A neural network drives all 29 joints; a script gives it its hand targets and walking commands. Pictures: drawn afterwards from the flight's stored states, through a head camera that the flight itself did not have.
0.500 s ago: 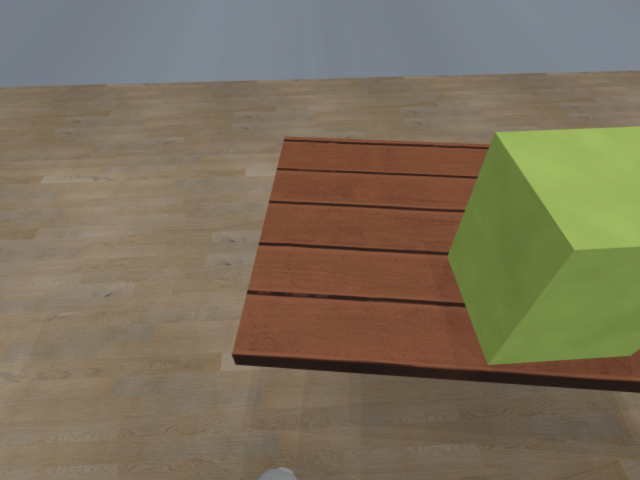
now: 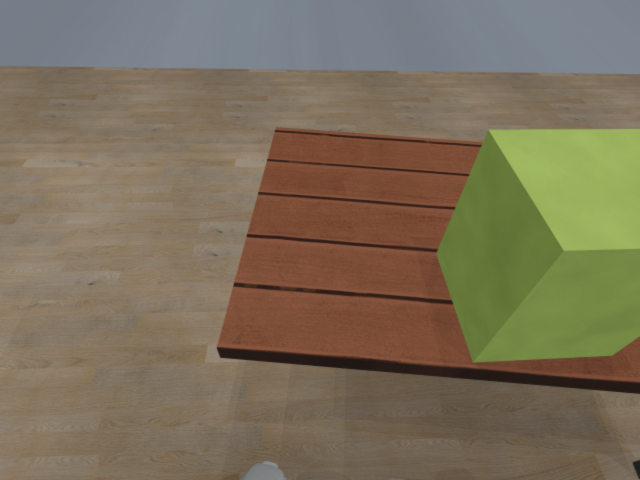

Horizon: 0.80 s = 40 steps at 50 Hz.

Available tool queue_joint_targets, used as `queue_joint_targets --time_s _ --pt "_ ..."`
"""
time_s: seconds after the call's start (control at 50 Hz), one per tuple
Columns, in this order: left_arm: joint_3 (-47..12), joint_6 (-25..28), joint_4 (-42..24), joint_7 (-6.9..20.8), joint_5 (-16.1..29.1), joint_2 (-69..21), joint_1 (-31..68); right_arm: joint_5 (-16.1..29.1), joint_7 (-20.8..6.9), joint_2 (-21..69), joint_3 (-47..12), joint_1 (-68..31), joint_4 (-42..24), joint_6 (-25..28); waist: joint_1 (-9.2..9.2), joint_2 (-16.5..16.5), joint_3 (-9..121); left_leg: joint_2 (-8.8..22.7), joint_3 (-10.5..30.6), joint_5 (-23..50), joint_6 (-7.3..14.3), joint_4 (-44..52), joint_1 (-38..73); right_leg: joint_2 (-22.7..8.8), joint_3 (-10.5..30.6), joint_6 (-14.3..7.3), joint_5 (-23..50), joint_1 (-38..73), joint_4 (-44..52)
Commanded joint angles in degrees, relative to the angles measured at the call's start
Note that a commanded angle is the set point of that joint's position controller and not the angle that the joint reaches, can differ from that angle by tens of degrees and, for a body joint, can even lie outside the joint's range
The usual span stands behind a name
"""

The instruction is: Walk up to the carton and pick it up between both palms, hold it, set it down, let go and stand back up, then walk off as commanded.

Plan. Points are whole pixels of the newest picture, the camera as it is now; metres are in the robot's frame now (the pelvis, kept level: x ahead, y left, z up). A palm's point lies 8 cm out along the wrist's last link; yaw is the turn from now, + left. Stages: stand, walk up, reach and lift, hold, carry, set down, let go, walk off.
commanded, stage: walk up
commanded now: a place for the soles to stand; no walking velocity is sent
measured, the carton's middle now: (554, 250) +0.42 -0.28 +0.08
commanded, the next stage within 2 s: none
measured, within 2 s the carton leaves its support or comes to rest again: neither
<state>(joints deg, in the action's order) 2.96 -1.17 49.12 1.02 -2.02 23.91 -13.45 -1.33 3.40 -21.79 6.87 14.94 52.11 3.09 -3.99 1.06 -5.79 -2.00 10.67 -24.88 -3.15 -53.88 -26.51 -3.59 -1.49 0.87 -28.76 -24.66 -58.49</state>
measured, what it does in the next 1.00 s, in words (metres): steps to the right: left foot, then right foot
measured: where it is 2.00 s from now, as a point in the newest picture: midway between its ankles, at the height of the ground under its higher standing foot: outside the picture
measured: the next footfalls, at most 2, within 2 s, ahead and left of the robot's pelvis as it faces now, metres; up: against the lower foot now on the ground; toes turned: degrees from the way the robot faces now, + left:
left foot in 0.58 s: +0.02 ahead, +0.00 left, +0.00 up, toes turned -9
right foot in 0.80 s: -0.04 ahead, -0.47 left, +0.00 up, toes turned +2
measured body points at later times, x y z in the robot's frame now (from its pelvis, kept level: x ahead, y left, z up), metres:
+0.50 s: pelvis -0.04 -0.18 +0.04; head +0.03 -0.17 +0.48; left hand -0.01 +0.14 -0.09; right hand +0.04 -0.52 -0.08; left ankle -0.03 +0.03 -0.62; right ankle +0.00 -0.17 -0.68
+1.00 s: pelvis -0.06 -0.35 -0.03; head -0.05 -0.38 +0.42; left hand -0.07 -0.05 -0.14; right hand +0.05 -0.67 -0.16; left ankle -0.05 -0.22 -0.63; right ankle -0.08 -0.47 -0.69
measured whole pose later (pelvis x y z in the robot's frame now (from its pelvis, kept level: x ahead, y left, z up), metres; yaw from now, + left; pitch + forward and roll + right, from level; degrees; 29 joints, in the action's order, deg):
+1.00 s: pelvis -0.06 -0.35 -0.03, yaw +1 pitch -6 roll -1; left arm 6.0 -3.2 49.0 1.9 -2.0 15.9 -19.6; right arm -2.2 4.9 -23.2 6.3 11.7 54.2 2.8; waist -4.5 -5.7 -7.3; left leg -6.2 6.8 -33.3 0.4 -81.8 -32.1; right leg 0.7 0.3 0.2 -37.6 -21.2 -64.7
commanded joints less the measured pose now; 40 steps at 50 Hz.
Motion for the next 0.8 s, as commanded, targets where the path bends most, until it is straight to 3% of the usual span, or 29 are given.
queue_joint_targets --time_s 0.0,0.06,0.08,0.1,0.12,0.14,0.16,0.2,0.24,0.28,0.34,0.4,0.44,0.46,0.48,0.5,0.52,0.54,0.56,0.58,0.6,0.62,0.66,0.68,0.7,0.72,0.74,0.76,0.78 --pt "6.4 -2.7 -6.7 1.2 -3.5 12.0 3.0 -0.2 5.2 -24.0 4.9 3.6 -4.6 1.8 4.26 -7.2 3.8 18.9 31.9 15.6 19.7 21.9 9.1 -0.6 10.6 -2.8 -3.0 -16.3 -13.9" --pt "7.1 -2.5 -6.5 2.0 -3.0 13.1 0.7 -1.0 5.4 -24.6 5.0 -1.6 -5.5 1.7 2.23 -15.0 2.4 19.4 27.0 8.5 19.3 21.4 -1.4 -2.9 10.3 -3.1 -4.4 -8.9 -8.4" --pt "7.5 -2.3 -5.5 2.3 -2.7 13.7 -1.7 -1.0 5.5 -24.8 4.9 -5.3 -6.1 1.6 -0.37 -16.1 2.3 18.9 25.0 7.8 18.2 19.4 -5.4 -3.6 10.7 -3.6 -1.4 -3.9 -2.4" --pt "8.1 -1.9 -3.1 2.5 -2.7 14.1 -9.4 -0.8 5.3 -23.8 4.3 -10.3 -6.8 1.4 -5.32 -16.6 4.1 17.0 20.3 7.9 15.1 14.2 -13.6 -4.1 11.3 -4.2 2.0 9.0 5.0" --pt "9.1 -1.3 0.1 2.2 -2.6 15.5 -17.6 -1.4 5.2 -18.7 2.9 -12.5 -6.9 1.2 -9.9 -10.2 5.3 8.8 9.4 4.8 10.0 0.8 -24.8 -3.3 15.0 -3.9 -3.6 22.8 14.7" --pt "9.4 -1.2 0.5 1.8 -2.4 18.1 -17.2 -0.6 5.4 -10.2 0.0 -9.7 -5.4 0.7 -10.05 12.0 -1.1 -6.1 -4.8 -13.4 5.3 -22.8 -27.4 -10.4 28.5 -1.9 -5.8 13.5 35.9" --pt "9.0 -1.1 -3.8 1.8 -1.8 19.6 -6.6 0.3 6.6 -10.5 0.0 -4.0 -4.8 0.1 -3.16 12.4 -4.9 -6.1 -4.1 -14.2 4.1 -25.6 -27.6 -12.3 38.1 1.8 -1.3 5.2 44.5" --pt "9.7 -1.2 -6.5 0.9 -1.8 22.3 1.7 1.0 5.9 -16.1 1.8 0.8 -1.5 -0.1 -0.36 6.6 -3.2 -4.3 -3.1 -11.3 4.6 -26.2 -22.6 -14.2 47.1 5.7 -13.4 3.6 54.4" --pt "9.0 -0.6 -6.3 0.3 -1.9 17.7 0.4 1.8 5.3 -15.8 1.5 2.5 0.6 -0.4 -1.18 7.9 -5.0 -3.8 -1.7 -7.8 4.3 -28.3 -20.6 -8.9 37.0 14.0 -2.2 4.5 51.2" --pt "8.8 -0.4 -5.5 -0.5 -1.9 15.9 -2.7 2.5 5.5 -15.9 1.4 3.1 0.9 -0.5 -1.78 9.7 -3.5 -2.3 -1.0 -4.8 3.9 -25.7 -19.9 -8.4 30.2 12.3 9.1 9.1 44.8" --pt "8.7 -1.2 -7.7 -0.7 -1.7 12.2 0.7 2.0 5.9 -16.8 1.6 9.3 2.3 -0.2 1.45 6.2 1.9 -0.2 -7.0 -3.0 3.1 -12.4 -12.1 -6.9 17.8 10.4 29.6 19.1 39.3" --pt "8.5 -1.7 -8.1 -0.6 -2.0 8.6 1.2 1.9 5.9 -14.6 1.3 15.7 3.5 0.2 3.5 7.3 10.2 0.6 -10.8 -0.6 3.1 3.2 -3.6 -3.3 8.2 7.8 51.3 28.5 30.3" --pt "8.4 -2.0 -9.5 -0.5 -2.1 8.8 3.4 1.7 6.2 -14.6 1.6 21.5 3.8 0.9 6.72 8.1 12.8 -0.3 -15.7 2.5 4.0 20.8 7.9 -0.7 2.7 12.0 72.0 25.4 21.0" --pt "8.6 -2.1 -11.4 -0.3 -1.8 9.9 9.1 1.4 6.6 -16.0 3.0 26.9 4.7 1.1 11.44 8.9 12.5 0.9 -16.7 6.5 7.2 31.5 15.1 3.0 -0.3 14.8 83.7 19.7 9.9" --pt "8.0 -1.9 -13.0 -0.1 -1.4 9.5 12.8 1.7 7.0 -15.8 4.1 31.5 6.1 1.4 15.3 1.2 12.7 2.4 -15.2 21.9 8.7 39.8 25.8 6.2 -1.8 13.4 79.9 9.6 -3.0" --pt "7.6 -1.3 -12.1 0.2 -1.4 7.6 10.0 1.4 7.7 -16.0 4.6 24.7 4.6 1.1 13.31 -16.5 14.0 8.2 -1.7 32.6 11.6 33.7 31.6 4.7 4.5 6.3 38.1 -1.6 -19.0" --pt "7.9 -1.5 -13.0 1.1 -1.5 6.1 8.5 -0.1 8.9 -18.3 5.0 17.1 1.0 1.5 10.48 -22.0 13.7 22.4 21.8 32.6 19.9 25.3 36.1 3.8 12.4 4.7 -6.5 -20.6 -33.8" --pt "8.5 -2.1 -11.8 1.4 -2.3 8.9 7.9 0.4 9.7 -20.0 4.8 12.2 -2.6 2.5 7.41 -7.7 11.6 30.3 31.2 28.2 23.0 22.7 25.3 -2.0 21.7 2.2 -9.1 -20.0 -37.0" --pt "8.2 -2.8 -9.7 1.6 -2.1 9.5 3.3 0.3 9.5 -21.1 4.3 7.3 -4.2 2.7 3.1 -1.2 8.4 29.7 27.5 20.3 22.3 26.1 11.5 -3.1 21.3 0.7 -6.5 -12.2 -33.8" --pt "9.6 -3.5 -8.1 2.1 -0.4 13.9 1.0 0.5 9.4 -23.9 5.1 -1.6 -5.9 3.2 1.57 -8.2 2.2 37.5 31.3 20.3 26.5 28.0 -2.3 -4.8 27.4 1.0 -16.5 -9.6 -45.0" --pt "10.0 -4.2 -7.0 1.7 -1.0 14.2 -3.2 0.2 9.5 -24.5 5.2 -12.6 -7.7 3.7 -3.12 -11.4 -0.8 40.5 31.4 19.7 26.6 28.7 -11.3 -6.2 30.3 -0.2 -18.4 -7.5 -50.9" --pt "10.1 -4.4 -5.2 1.8 -1.4 13.7 -8.0 -0.3 9.0 -22.7 4.2 -17.3 -8.6 3.9 -6.47 -8.7 0.5 33.6 23.0 18.6 23.1 27.2 -16.0 -5.6 28.1 -0.7 -13.8 0.4 -47.7" --pt "10.5 -4.5 -4.1 2.6 -0.4 12.2 -11.7 -2.1 8.3 -19.7 2.5 -20.3 -9.3 3.5 -10.76 -11.8 -0.1 21.8 10.4 22.0 14.4 19.7 -20.7 -7.5 22.6 -1.3 -12.8 10.1 -22.4" --pt "10.3 -4.1 -3.5 2.9 -0.3 11.6 -12.3 -2.5 7.8 -19.1 1.5 -19.1 -8.4 3.3 -12.17 -7.0 -2.0 14.6 4.9 16.0 9.5 14.2 -22.8 -7.0 15.3 -1.4 -5.6 14.3 -4.0" --pt "10.7 -3.1 -1.5 2.7 0.2 10.7 -18.4 -2.4 7.3 -17.2 0.9 -17.9 -6.4 2.9 -15.6 2.3 -1.7 6.2 -1.3 14.3 4.9 2.1 -22.6 -4.4 7.9 0.6 8.7 22.9 14.2" --pt "10.2 -1.9 0.3 1.9 0.9 10.2 -20.1 -2.1 6.8 -12.7 -0.1 -12.1 -2.7 2.1 -14.53 18.0 -4.6 -3.0 -3.2 -4.7 3.2 -15.8 -18.2 0.0 6.5 2.6 17.8 17.9 27.6" --pt "9.2 -0.8 0.4 1.1 0.9 9.7 -19.7 -1.8 6.6 -9.9 -0.6 -7.5 -1.0 1.8 -11.77 21.4 -4.4 -6.6 -1.4 -16.6 2.2 -24.3 -22.1 2.8 9.2 4.5 19.0 18.1 28.4" --pt "9.0 -0.3 1.8 0.7 0.2 9.8 -21.8 -1.5 6.1 -8.7 -1.1 -7.3 0.0 1.7 -10.62 20.0 -2.9 -6.6 2.6 -17.1 2.3 -28.9 -25.6 4.3 11.5 5.5 13.6 19.0 23.4" --pt "9.1 -0.5 2.0 0.5 -0.5 12.0 -21.3 -1.3 5.1 -8.0 -1.5 -3.1 1.1 1.3 -8.03 25.3 2.3 -7.7 2.0 -18.1 4.2 -38.2 -28.0 0.8 18.3 3.6 2.3 17.5 21.2"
